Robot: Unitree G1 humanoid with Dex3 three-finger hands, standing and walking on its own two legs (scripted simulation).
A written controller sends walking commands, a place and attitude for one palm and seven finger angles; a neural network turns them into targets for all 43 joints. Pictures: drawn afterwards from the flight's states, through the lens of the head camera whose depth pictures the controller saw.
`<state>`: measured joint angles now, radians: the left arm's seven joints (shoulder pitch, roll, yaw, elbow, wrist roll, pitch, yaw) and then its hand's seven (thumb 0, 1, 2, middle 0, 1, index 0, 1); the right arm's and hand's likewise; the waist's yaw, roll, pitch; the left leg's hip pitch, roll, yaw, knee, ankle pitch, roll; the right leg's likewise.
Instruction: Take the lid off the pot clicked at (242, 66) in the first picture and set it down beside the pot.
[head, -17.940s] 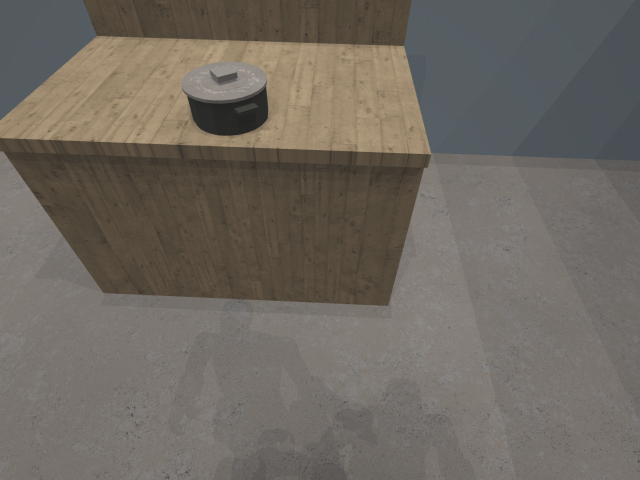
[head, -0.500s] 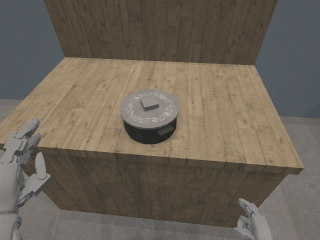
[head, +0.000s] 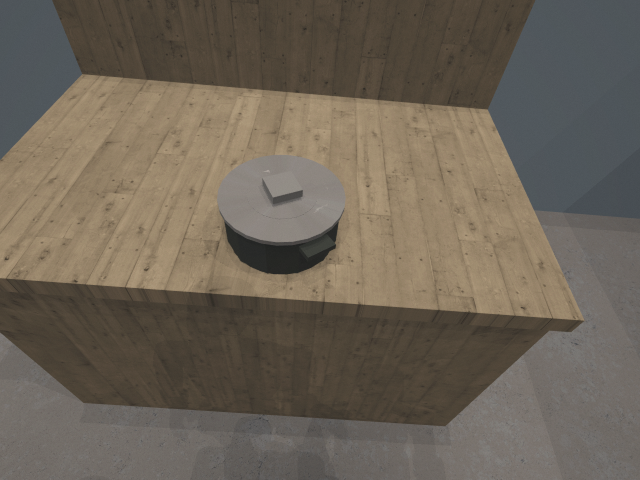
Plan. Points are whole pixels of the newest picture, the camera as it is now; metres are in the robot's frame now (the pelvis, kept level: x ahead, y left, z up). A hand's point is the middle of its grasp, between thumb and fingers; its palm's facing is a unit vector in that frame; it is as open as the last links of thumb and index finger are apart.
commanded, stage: come to a stop and stand still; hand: left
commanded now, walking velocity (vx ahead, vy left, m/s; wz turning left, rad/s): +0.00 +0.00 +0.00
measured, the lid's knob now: (282, 187) +0.53 +0.09 +0.05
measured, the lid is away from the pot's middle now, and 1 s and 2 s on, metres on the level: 0.00 0.00 0.00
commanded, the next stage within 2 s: look again from close up in 0.92 s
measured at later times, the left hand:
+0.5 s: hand out of the picture +0.04 +0.16 -0.17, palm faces -0.05 -0.97 -0.24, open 7.3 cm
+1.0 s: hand out of the picture +0.04 +0.14 -0.17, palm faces -0.06 -0.98 -0.20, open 7.3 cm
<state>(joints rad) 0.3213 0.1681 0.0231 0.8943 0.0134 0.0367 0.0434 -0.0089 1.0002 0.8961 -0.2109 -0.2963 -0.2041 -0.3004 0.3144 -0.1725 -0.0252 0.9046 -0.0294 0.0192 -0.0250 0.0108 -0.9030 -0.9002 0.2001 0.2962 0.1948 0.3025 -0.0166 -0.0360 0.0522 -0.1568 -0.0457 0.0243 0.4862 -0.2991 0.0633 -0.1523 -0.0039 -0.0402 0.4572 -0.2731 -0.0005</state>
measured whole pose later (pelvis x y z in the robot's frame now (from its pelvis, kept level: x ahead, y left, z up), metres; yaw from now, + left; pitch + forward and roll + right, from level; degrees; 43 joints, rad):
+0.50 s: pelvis +0.02 -0.01 +0.00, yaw -4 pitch +0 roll +1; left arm 0.30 0.14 -0.02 1.07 0.01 -0.01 0.05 0.01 0.92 0.90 -0.20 -0.30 -0.20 -0.30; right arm 0.30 -0.17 0.01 1.06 -0.02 -0.02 -0.03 0.03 -0.93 -0.90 0.20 0.30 0.20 0.30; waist -0.01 0.04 0.00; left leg -0.15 -0.04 0.08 0.46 -0.32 0.05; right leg -0.21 0.00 0.01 0.53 -0.32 -0.01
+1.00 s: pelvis +0.02 -0.04 +0.00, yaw -4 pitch +0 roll +0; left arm 0.28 0.16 -0.02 1.08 0.01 -0.02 0.04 0.00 0.91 0.90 -0.20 -0.30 -0.20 -0.30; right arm 0.26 -0.15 0.01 1.11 -0.01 -0.02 -0.04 0.01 -0.91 -0.90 0.20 0.30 0.19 0.30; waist 0.00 0.00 0.04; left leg -0.12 0.00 0.07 0.42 -0.31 0.01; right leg -0.17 0.04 0.00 0.45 -0.30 -0.04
